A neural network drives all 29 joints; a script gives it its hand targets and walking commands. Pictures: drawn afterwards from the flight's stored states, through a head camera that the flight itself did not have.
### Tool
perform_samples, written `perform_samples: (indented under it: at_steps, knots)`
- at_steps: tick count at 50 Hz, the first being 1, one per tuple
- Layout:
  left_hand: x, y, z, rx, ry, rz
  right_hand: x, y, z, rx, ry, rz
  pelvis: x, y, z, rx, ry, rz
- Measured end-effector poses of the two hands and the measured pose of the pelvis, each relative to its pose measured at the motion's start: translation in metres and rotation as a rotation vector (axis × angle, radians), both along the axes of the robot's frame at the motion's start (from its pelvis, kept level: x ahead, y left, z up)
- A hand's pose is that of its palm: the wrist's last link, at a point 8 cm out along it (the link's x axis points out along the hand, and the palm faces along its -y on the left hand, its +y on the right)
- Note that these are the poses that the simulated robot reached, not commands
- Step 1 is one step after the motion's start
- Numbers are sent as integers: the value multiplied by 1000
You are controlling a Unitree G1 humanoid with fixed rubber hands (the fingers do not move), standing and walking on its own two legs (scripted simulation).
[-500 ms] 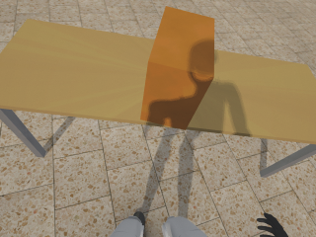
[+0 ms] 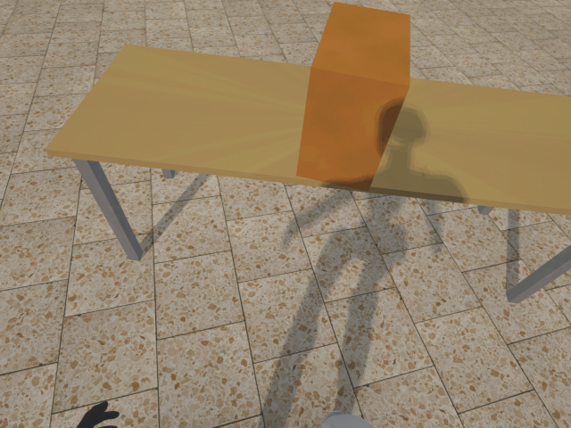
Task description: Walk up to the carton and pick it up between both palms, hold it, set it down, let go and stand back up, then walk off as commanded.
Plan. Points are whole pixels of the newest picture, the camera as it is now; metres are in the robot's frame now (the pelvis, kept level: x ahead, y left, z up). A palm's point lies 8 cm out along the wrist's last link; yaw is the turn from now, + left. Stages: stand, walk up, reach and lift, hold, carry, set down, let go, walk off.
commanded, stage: walk off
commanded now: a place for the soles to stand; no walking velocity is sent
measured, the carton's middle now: (351, 97) +0.83 -0.15 -0.01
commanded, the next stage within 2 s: none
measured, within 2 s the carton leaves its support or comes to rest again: neither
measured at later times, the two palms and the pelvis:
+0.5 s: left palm out of the picture +0.09 +0.19 -0.15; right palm out of the picture -0.07 -0.41 -0.09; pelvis -0.06 -0.09 -0.03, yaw -7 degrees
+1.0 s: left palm out of the picture +0.05 +0.15 -0.08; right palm out of the picture +0.04 -0.46 -0.13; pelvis -0.04 -0.17 +0.00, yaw -4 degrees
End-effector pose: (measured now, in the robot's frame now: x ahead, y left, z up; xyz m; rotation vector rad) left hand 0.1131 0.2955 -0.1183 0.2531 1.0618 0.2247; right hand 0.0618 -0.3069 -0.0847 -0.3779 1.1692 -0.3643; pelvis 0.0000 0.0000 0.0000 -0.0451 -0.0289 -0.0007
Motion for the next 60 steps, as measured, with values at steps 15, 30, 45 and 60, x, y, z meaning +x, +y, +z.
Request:
perform_samples:
  at_steps: [15, 30, 45, 60]
  knots:
    - [-32, -44, -30, -128, 40, -122, -115, -34, 31, -142, 20, -120, -48, -19, -2, 46, -91, -58]
    - [-37, -138, -26, 12, 17, -176, -117, -142, -48, -1, -14, -116, -62, -137, -40, 70, -114, -97]
    - [-64, -148, 38, 197, 116, -99, -47, -159, -50, 154, -13, -36, -43, -175, -2, 62, -11, -70]
    - [-58, -116, 23, 153, 75, -95, -14, -124, -34, 124, -71, -7, -41, -137, -3, 27, -38, -55]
